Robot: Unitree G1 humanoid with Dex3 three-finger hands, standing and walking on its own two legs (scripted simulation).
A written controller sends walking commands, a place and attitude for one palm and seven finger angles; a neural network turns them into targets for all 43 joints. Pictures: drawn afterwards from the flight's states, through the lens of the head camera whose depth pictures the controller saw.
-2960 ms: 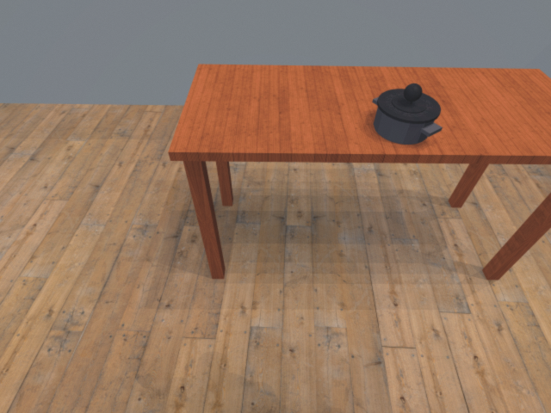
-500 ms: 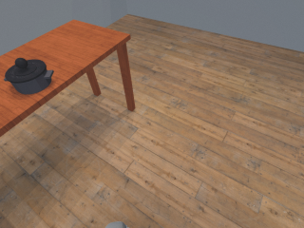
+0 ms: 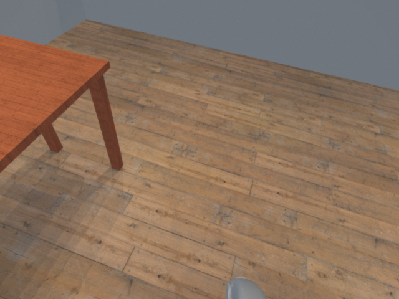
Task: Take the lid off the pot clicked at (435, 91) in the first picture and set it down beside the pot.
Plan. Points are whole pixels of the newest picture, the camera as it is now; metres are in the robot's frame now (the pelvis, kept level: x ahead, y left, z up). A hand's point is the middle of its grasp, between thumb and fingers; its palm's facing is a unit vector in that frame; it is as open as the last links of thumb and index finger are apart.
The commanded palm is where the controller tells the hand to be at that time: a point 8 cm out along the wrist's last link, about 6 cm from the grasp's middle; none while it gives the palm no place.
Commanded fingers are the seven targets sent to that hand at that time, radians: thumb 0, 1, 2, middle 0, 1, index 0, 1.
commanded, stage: walk to a spot facing it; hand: left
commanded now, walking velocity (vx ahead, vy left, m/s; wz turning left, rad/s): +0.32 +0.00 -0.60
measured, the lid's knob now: out of the picture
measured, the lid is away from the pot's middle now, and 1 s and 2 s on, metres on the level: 0.00 0.00 0.00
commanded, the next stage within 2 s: turn to face it in 1.02 s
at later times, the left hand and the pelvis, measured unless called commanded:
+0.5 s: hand (158, 222) +0.34 +0.13 -0.17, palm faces -0.25 -0.94 -0.22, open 7.3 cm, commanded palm none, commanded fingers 0.00 0.90 0.90 -0.20 -0.30 -0.20 -0.30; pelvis +0.22 -0.04 -0.01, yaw -15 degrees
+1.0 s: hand (164, 166) +0.54 +0.15 -0.18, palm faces -0.41 -0.89 -0.18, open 7.4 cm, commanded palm none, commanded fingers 0.00 0.90 0.90 -0.20 -0.30 -0.20 -0.30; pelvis +0.41 -0.02 +0.00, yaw -31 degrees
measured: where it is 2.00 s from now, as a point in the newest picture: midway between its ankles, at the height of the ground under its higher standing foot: (208, 258)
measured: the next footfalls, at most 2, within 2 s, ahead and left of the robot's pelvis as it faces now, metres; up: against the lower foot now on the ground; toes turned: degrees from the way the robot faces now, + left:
right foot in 0.24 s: +0.27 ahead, -0.11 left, +0.00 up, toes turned -17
left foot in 0.74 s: +0.48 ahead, +0.06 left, +0.00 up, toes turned -14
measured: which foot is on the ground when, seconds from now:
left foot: down 0.00-0.22, up 0.24-0.72, down 0.74-1.00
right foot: up 0.00-0.22, down 0.24-0.76, up 0.78-1.00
